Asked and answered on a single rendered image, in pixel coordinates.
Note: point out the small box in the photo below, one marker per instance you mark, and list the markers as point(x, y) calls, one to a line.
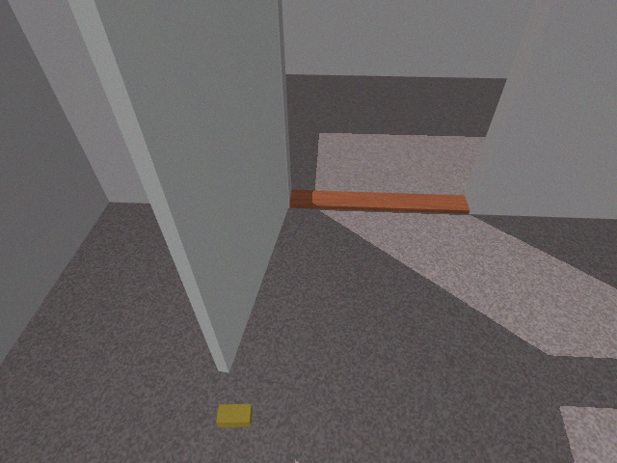
point(234, 415)

